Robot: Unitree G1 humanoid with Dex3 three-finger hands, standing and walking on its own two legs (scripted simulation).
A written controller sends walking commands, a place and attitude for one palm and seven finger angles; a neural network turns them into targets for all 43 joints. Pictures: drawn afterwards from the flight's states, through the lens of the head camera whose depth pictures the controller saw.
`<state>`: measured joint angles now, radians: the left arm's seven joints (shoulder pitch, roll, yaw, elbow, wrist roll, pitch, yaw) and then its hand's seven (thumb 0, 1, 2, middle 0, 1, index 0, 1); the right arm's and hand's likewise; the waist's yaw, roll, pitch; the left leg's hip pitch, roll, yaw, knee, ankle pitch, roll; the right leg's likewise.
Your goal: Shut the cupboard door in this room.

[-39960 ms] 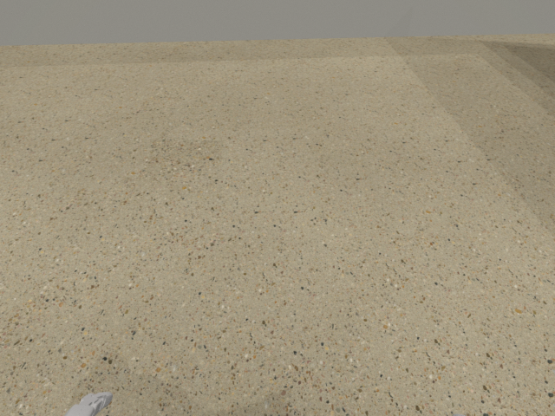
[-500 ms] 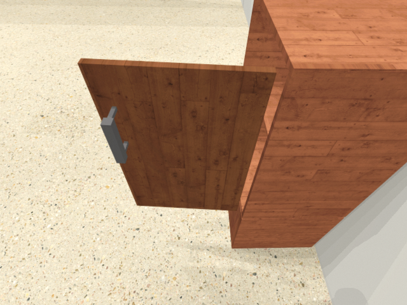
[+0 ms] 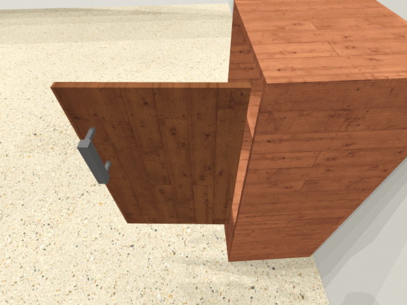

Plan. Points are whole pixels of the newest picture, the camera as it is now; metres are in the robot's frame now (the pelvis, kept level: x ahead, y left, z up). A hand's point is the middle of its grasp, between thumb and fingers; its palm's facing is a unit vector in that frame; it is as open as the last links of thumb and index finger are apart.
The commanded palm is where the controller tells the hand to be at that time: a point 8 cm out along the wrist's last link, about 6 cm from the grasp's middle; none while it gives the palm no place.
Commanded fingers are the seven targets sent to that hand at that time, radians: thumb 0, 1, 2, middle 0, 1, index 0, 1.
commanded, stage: come to a stop and stand still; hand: left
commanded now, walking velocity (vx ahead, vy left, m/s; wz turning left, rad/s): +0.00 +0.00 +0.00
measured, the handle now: (97, 156) +0.42 +0.27 +0.04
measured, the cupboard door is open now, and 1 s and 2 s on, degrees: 86 86 86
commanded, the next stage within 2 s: look again from close up in 0.58 s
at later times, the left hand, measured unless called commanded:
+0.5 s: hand out of the picture +0.03 +0.18 -0.18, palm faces +0.01 -0.98 -0.20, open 7.3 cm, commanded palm none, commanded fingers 0.00 0.90 0.90 -0.20 -0.30 -0.20 -0.30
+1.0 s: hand out of the picture +0.03 +0.19 -0.17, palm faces +0.01 -0.98 -0.20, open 7.3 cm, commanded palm none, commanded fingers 0.00 0.90 0.90 -0.20 -0.30 -0.20 -0.30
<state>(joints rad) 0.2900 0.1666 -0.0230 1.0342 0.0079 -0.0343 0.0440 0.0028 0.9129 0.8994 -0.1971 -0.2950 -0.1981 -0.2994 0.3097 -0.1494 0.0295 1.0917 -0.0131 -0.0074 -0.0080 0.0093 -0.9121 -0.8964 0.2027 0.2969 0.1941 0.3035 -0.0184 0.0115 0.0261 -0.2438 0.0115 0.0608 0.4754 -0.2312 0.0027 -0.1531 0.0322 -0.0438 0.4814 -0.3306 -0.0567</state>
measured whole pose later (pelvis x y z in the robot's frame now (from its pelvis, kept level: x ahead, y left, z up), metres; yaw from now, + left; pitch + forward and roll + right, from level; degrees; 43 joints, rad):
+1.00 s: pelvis +0.03 +0.02 +0.00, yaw +0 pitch +0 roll +1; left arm 0.29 0.17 -0.01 1.10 0.01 -0.01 0.04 0.00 0.91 0.90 -0.20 -0.29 -0.20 -0.30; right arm 0.25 -0.15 0.02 1.14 -0.01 -0.01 -0.03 0.01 -0.91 -0.90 0.20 0.30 0.19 0.30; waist 0.00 -0.03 0.03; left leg -0.16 -0.01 0.07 0.42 -0.26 0.02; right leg -0.05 0.01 -0.03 0.39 -0.33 -0.03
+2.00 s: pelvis +0.01 +0.04 +0.00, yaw +0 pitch +1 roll +1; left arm 0.34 0.16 -0.03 1.07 0.02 0.00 0.03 0.00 0.91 0.90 -0.20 -0.29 -0.20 -0.30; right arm 0.29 -0.14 0.00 1.08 -0.02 0.00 -0.02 0.01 -0.91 -0.90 0.20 0.30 0.20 0.30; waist 0.00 -0.03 0.03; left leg -0.24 -0.05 0.08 0.44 -0.22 0.06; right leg -0.16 -0.03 -0.03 0.50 -0.35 -0.01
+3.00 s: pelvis -0.02 +0.04 +0.00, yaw -1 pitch -2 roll +0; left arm 0.32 0.16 -0.02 1.09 0.01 0.00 0.05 0.00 0.91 0.90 -0.20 -0.29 -0.20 -0.30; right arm 0.24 -0.16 0.00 1.16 0.00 0.01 -0.02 0.01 -0.91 -0.90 0.20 0.30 0.19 0.30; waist 0.00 -0.01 0.07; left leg -0.21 -0.03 0.10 0.41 -0.18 0.06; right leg -0.13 -0.01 -0.01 0.43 -0.27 0.01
